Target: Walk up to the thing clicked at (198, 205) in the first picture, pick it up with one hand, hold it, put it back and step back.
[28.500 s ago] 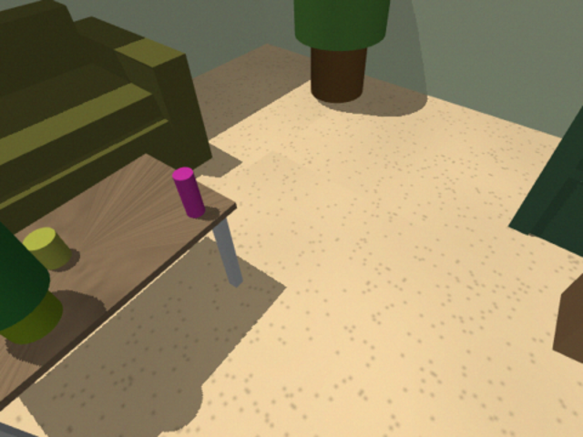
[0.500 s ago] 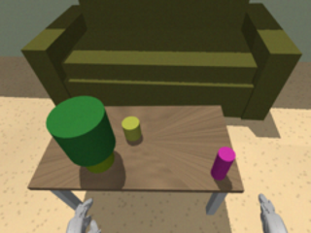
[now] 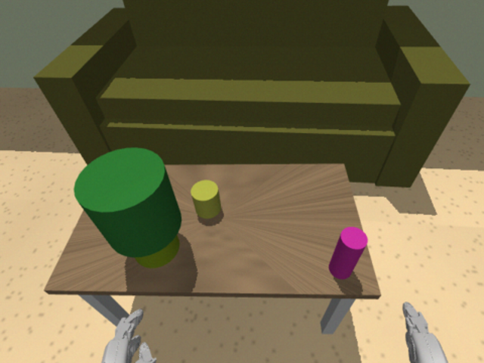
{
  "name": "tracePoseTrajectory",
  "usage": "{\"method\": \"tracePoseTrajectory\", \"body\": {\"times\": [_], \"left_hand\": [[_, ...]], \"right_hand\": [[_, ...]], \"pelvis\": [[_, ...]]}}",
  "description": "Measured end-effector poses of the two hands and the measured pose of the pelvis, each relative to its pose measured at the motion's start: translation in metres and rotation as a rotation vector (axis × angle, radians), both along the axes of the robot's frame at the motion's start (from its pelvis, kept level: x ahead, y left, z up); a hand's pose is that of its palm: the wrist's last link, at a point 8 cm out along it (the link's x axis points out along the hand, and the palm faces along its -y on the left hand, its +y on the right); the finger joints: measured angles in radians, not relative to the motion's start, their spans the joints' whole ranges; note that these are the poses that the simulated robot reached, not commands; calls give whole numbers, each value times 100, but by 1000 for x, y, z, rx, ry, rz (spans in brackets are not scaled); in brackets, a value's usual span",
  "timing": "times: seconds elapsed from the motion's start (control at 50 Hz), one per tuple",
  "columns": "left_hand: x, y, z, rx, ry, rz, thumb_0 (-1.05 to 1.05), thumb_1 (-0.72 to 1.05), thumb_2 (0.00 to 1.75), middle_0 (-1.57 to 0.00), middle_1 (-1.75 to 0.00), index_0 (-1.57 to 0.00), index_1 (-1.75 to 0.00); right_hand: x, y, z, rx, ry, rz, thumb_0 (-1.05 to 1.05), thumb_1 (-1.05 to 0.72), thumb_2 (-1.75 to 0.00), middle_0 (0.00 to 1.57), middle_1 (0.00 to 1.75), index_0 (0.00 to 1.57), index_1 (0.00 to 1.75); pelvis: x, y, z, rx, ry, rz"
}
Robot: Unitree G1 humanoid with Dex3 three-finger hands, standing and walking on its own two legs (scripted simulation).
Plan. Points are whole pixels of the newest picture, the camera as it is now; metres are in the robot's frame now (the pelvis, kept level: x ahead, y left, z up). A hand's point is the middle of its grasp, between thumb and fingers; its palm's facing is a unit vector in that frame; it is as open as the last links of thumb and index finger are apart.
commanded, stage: home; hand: right
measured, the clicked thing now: (346, 254) +0.43 -0.20 -0.19
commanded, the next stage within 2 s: stand in 0.32 s
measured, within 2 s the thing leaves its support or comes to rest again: neither
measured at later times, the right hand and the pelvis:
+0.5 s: hand out of the picture +0.14 -0.22 -0.10, palm faces -0.04 +0.94 -0.34, open 17.2 cm; pelvis -0.01 +0.00 +0.01, yaw +0 degrees
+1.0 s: hand out of the picture +0.04 -0.24 -0.11, palm faces -0.01 +0.94 -0.34, open 7.8 cm; pelvis -0.01 +0.00 +0.05, yaw +0 degrees
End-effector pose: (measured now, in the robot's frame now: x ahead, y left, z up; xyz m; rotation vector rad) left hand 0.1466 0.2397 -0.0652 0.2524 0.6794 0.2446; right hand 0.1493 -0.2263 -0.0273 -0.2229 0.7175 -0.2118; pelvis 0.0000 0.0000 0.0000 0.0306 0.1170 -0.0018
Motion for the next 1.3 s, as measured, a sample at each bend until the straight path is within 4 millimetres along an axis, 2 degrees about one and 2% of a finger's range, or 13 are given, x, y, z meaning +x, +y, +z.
{"method": "tracePoseTrajectory", "body": {"times": [0.34,0.42,0.5,0.58,0.68,0.8,0.88,0.94,1.08,1.3], "left_hand": [[-3,-4,2,2,-18,-4,1,89,90,-20,-30,-20,-30],[-10,3,-12,47,141,-139,1,89,90,-20,-30,-20,-30],[-26,21,-16,39,258,-122,1,89,90,-20,-30,-20,-30],[-47,39,-14,49,337,-74,1,89,90,-20,-30,-20,-30],[-70,52,-12,49,428,-26,1,90,90,-20,-30,-20,-30],[-87,53,-10,21,504,2,1,90,90,-20,-30,-20,-30],[-92,49,-9,-2,534,7,1,90,90,-20,-30,-20,-30],[-95,47,-9,-14,550,7,1,90,90,-20,-30,-20,-30],[-99,45,-9,-23,571,9,0,90,90,-20,-30,-20,-30],[-100,49,-5,-12,586,19,0,90,90,-20,-30,-20,-30]], "right_hand": [[-7,-2,0,-1,-6,-1,-1,55,-5,6,5,5,5],[-8,-15,-21,-60,39,116,-1,54,-6,6,5,6,5],[-25,-38,-39,-68,151,117,-1,50,-9,8,7,8,8],[-48,-56,-48,-73,254,72,-1,37,-21,13,16,13,16],[-76,-66,-50,-72,364,24,0,9,-49,17,24,17,24],[-102,-65,-48,-59,462,-14,0,-34,-75,20,28,19,28],[-112,-63,-45,-50,503,-27,0,-60,-83,20,29,20,29],[-116,-61,-44,-45,523,-34,0,-73,-86,20,29,20,29],[-116,-61,-42,-41,540,-41,1,-86,-89,21,30,20,30],[-108,-62,-40,-36,542,-40,1,-90,-90,21,30,20,30]], "pelvis": [[-5,-3,-1,2,-5,0],[-9,-2,3,-18,-61,4],[-9,-3,9,-30,-92,6],[-6,-4,16,-28,-112,4],[-3,-4,26,-27,-135,1],[-3,-2,40,-32,-158,-3],[-4,-1,46,-33,-169,-4],[-5,-1,49,-33,-174,-5],[-7,0,54,-33,-181,-4],[-7,0,56,-33,-181,-2]]}}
